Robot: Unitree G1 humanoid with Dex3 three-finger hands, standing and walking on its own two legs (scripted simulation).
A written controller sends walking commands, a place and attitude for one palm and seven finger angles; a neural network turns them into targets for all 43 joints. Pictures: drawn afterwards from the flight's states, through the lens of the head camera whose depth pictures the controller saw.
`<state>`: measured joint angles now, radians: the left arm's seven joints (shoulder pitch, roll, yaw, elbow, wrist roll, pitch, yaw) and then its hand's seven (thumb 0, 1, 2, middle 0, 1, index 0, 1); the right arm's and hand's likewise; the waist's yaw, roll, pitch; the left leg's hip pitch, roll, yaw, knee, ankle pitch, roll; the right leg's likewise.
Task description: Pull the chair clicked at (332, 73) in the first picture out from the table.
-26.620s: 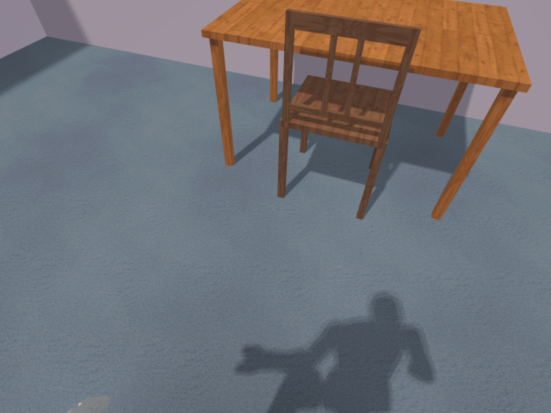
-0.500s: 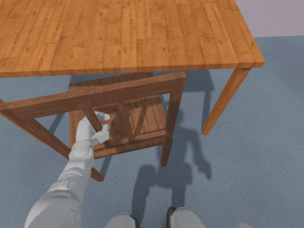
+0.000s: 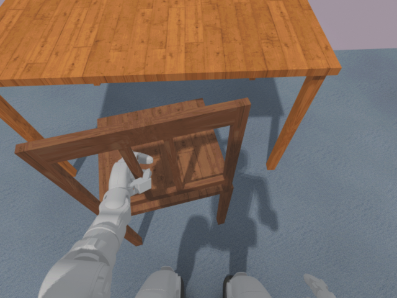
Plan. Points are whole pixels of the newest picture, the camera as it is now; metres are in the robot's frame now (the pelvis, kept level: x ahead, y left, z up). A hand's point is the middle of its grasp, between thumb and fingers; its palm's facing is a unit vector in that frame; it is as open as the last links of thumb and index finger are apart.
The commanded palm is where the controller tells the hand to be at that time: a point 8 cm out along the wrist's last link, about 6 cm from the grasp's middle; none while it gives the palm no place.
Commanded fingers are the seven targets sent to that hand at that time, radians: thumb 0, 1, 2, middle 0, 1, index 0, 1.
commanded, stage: step backward, pulling the chair out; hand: left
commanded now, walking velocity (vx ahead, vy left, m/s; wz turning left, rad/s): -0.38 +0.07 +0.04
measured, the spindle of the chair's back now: (139, 174) +0.39 +0.16 -0.07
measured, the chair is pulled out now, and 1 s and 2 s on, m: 0.21 0.38 0.64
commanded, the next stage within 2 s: stop walking, hand still on the chair in 1.44 s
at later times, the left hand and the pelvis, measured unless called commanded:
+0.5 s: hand (140, 214) +0.28 +0.14 -0.06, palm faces +0.00 -0.99 -0.17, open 5.2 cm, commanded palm +0.27 +0.19 -0.05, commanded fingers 0.00 0.90 0.90 -0.50 -1.45 -0.50 -1.45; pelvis -0.09 +0.02 +0.00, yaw -1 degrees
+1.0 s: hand (130, 264) +0.19 +0.14 -0.06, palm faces +0.00 -0.99 -0.17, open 5.2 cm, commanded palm +0.18 +0.19 -0.05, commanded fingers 0.00 0.90 0.90 -0.50 -1.45 -0.50 -1.45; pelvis -0.19 +0.03 +0.00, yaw -2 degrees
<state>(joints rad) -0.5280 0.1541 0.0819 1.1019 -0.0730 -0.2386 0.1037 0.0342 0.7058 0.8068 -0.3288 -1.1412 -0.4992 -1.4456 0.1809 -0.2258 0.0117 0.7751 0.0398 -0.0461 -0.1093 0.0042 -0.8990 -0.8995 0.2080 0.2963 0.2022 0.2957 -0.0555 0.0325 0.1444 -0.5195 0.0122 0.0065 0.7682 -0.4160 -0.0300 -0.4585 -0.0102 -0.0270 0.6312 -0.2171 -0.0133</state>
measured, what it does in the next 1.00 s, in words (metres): walks backwards: left foot, then right foot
